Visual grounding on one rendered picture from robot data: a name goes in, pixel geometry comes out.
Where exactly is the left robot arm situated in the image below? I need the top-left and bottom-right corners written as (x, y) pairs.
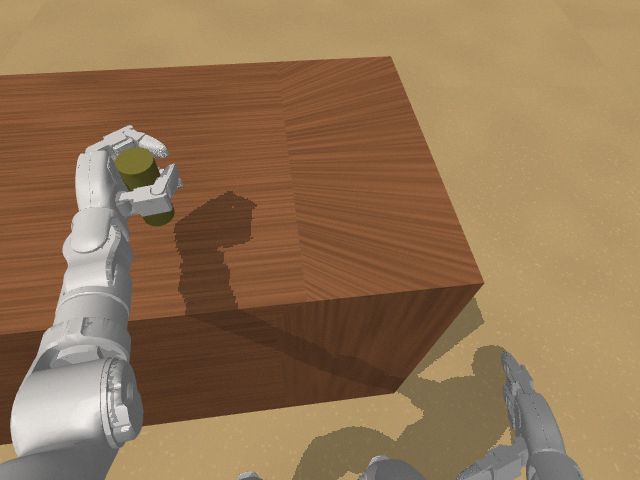
top-left (0, 207), bottom-right (143, 480)

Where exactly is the can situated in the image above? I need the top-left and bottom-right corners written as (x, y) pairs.
top-left (115, 147), bottom-right (175, 226)

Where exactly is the right robot hand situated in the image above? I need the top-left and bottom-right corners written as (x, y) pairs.
top-left (455, 351), bottom-right (567, 480)

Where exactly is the right robot arm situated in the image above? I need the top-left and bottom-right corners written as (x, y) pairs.
top-left (526, 451), bottom-right (584, 480)

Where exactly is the left robot hand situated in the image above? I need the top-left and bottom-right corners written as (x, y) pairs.
top-left (75, 125), bottom-right (183, 224)

